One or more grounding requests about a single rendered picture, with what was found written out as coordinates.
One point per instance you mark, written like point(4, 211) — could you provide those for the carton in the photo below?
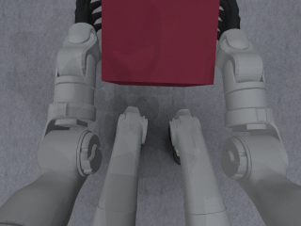
point(159, 43)

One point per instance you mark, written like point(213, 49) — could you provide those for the robot left upper arm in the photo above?
point(66, 159)

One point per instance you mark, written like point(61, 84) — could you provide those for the robot right upper arm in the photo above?
point(259, 164)

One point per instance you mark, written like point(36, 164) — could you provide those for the robot left hand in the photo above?
point(83, 13)

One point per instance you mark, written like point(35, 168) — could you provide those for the robot left forearm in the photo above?
point(75, 81)

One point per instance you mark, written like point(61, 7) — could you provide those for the robot right forearm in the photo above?
point(244, 86)

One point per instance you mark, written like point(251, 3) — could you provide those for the robot right foot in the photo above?
point(175, 157)

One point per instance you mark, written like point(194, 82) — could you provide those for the robot right hand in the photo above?
point(229, 16)

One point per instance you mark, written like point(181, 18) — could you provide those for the robot right thigh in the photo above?
point(203, 202)

